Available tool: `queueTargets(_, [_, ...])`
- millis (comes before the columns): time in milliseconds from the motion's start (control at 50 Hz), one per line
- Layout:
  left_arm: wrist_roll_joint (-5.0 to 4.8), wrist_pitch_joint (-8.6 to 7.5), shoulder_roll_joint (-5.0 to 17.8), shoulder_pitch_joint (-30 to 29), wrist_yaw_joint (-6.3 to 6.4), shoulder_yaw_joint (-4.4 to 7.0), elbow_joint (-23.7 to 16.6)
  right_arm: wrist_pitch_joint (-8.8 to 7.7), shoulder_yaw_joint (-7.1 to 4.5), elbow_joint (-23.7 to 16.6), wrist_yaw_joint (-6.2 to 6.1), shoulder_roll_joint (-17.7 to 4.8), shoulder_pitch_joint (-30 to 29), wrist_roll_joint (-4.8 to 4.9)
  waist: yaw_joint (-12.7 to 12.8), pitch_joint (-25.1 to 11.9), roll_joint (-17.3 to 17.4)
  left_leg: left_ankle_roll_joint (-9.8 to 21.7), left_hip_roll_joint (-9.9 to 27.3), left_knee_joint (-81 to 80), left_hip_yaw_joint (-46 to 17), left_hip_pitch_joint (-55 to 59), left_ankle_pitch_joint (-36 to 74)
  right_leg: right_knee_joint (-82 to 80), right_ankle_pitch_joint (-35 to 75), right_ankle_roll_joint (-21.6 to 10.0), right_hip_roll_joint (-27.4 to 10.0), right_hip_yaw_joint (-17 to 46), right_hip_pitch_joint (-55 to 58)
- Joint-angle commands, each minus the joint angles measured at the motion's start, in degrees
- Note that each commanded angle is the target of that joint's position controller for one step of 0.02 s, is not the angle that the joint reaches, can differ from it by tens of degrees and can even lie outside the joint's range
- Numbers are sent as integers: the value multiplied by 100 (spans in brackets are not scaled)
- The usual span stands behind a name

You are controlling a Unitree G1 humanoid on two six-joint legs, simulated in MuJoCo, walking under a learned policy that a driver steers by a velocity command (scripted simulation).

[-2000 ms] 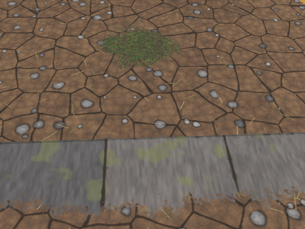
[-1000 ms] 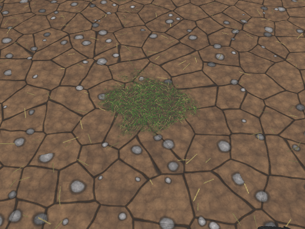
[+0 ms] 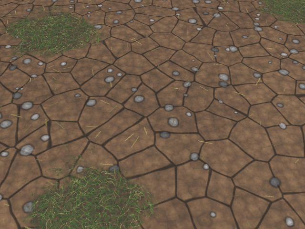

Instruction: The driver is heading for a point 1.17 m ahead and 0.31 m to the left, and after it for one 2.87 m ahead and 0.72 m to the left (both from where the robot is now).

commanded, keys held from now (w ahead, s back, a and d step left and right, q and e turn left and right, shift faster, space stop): w+q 0.82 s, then w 0.18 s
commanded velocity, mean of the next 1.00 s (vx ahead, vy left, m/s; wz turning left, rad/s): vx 0.50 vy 0.00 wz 0.50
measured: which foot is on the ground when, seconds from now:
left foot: up 0.00-0.06, down 0.08-0.54, up 0.56-1.00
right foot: down 0.00-0.08, up 0.10-0.54, down 0.56-1.00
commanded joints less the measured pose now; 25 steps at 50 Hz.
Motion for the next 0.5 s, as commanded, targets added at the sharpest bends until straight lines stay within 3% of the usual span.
queueTargets(20, [-62,-25,917,-286,50,167,-284,-57,-116,-386,99,-584,-333,-27,-258,345,-414,229,-104,-109,-10,348,-134,-268,1473,-195,-1698,486,-517])
queueTargets(40, [-49,18,982,-381,58,182,-336,-53,-169,-324,127,-678,-40,-36,-435,166,-376,300,-251,-127,129,668,-378,255,2135,-107,-1649,369,-406])
queueTargets(80, [29,135,930,-622,51,150,-526,16,-395,165,75,-976,1615,-77,-1182,-646,-3,518,-689,-254,375,2474,-221,2678,2895,253,-1030,8,-869])
queueTargets(100, [157,99,418,-188,-17,-1,-690,57,-495,163,38,-1481,2019,-107,-913,-962,1567,1264,497,15,-1458,4095,837,5093,-984,637,-303,34,-2832])
queueTargets(120, [132,-42,191,483,-84,-148,-693,49,-403,-46,88,-1444,1895,-52,-567,-1750,1557,1988,1170,-230,-3505,5282,350,6467,-3047,783,131,1018,-4204])
queueTargets(140, [-186,-165,558,180,-131,-91,-825,58,-426,-59,95,-1336,2019,-16,-837,-1939,1106,1978,1300,-980,-4012,5398,-1813,6603,-2699,617,-111,1458,-4936])
queueTargets(160, [-303,-199,803,-513,-99,-56,-1002,61,-375,-198,50,-1097,1675,-12,-858,-1285,451,1670,1091,-1298,-3664,4686,-2668,6093,-2021,518,-432,1417,-5154])
queueTargets(180, [-197,-160,859,-789,-39,-27,-1068,57,-316,-342,29,-964,1207,-48,-672,-841,43,1558,1038,-1412,-3461,3778,-2535,5698,-1633,554,-636,1389,-4986])
queueTargets(200, [-29,-81,929,-823,18,17,-1083,32,-269,-484,12,-894,903,-124,-470,-781,-84,1510,949,-1498,-3339,3004,-2148,5337,-1487,586,-801,1474,-4454])
queueTargets(220, [61,-2,950,-770,33,50,-1084,34,-264,-574,-13,-881,725,-152,-313,-713,-60,1454,806,-1614,-3097,2465,-1998,4954,-1442,614,-892,1517,-4032])
queueTargets(240, [84,56,885,-758,52,56,-1086,43,-263,-622,-51,-904,665,-149,-229,-629,-8,1391,671,-1709,-2818,2096,-1910,4556,-1473,647,-942,1481,-3793])
queueTargets(320, [134,107,596,-1366,65,-23,-1256,84,-343,-658,-238,-1108,992,-50,-445,-480,1,1181,243,-1800,-1935,1561,-1413,2930,-252,856,-792,1242,-3476])
queueTargets(380, [67,61,498,-1863,8,-84,-1388,175,-353,-665,-300,-1068,1167,-3,-667,-385,137,982,9,-1747,-1716,1425,-1809,1818,727,936,-537,1182,-3093])
queueTargets(440, [-22,2,618,-2142,-39,-85,-1523,249,-351,-619,-297,-1017,1401,13,-791,-302,243,920,56,-1527,-1992,1564,-2274,1324,766,962,-389,1234,-2838])
queueTargets(500, [-65,-103,849,-1941,-82,-21,-1541,293,-343,-669,-298,-974,1427,-6,-594,-298,422,824,110,-1042,-2448,1843,-2492,939,270,818,-353,1273,-2383])
Keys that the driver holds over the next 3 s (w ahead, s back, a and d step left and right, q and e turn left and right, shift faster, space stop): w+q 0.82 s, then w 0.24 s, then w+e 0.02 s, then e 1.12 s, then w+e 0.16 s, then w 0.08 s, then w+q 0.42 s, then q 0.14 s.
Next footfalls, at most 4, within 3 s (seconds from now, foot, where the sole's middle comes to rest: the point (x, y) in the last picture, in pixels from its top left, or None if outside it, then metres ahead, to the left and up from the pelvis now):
0.08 left None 0.24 0.11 -0.80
0.56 right None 0.49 -0.07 -0.80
1.04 left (96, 202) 0.61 0.31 -0.80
1.54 right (128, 157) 0.86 0.19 -0.80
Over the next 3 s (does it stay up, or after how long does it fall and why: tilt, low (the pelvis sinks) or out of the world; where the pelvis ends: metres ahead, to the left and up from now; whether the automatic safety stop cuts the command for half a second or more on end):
stays up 1.02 0.23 -0.04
